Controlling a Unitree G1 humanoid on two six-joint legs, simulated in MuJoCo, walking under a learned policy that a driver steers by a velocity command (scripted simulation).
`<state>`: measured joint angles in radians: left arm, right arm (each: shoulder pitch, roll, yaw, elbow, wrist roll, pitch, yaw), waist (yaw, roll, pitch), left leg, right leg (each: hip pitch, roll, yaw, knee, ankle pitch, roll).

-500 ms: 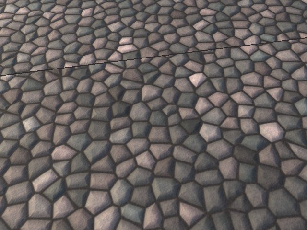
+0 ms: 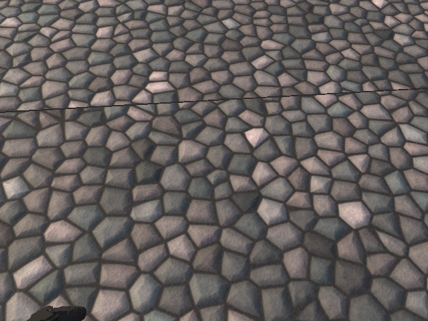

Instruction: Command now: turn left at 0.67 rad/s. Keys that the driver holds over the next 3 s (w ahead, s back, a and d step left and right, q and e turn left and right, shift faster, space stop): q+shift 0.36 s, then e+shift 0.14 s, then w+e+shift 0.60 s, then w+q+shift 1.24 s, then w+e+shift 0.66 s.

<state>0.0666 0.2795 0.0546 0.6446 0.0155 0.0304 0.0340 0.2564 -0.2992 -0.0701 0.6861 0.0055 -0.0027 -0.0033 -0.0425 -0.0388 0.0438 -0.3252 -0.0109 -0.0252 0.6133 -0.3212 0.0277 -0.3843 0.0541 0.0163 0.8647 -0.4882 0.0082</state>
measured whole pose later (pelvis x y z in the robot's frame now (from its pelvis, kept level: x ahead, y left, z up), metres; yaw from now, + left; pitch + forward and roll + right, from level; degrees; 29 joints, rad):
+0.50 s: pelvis +0.02 -0.04 +0.01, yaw +23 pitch +2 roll +0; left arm 0.19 0.26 0.07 0.69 0.01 -0.01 0.02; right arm 0.14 -0.35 -0.09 0.62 0.00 0.04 -0.03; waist 0.04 0.03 0.04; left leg -0.48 -0.03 -0.13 1.03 -0.44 -0.08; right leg -0.25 0.02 0.02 0.43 -0.21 -0.03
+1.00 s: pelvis +0.19 -0.01 -0.02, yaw +2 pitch +3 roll +1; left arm 0.08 0.33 0.07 0.62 0.04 0.04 -0.11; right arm 0.48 -0.29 -0.06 0.84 -0.05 -0.09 -0.01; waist -0.07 -0.02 0.00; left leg 0.24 0.05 0.24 0.16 -0.44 -0.08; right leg -0.78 -0.08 -0.10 0.92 -0.17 -0.09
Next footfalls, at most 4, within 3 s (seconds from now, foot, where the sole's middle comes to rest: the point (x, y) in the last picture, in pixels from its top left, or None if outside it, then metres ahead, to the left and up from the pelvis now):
0.30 right None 0.11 -0.12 -0.77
0.64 left None -0.01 0.10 -0.77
1.08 right None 0.42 -0.10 -0.77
1.54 left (222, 203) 0.86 -0.08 -0.77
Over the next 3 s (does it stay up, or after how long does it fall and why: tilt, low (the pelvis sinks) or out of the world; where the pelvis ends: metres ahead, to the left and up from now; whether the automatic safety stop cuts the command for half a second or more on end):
stays up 1.84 0.39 0.00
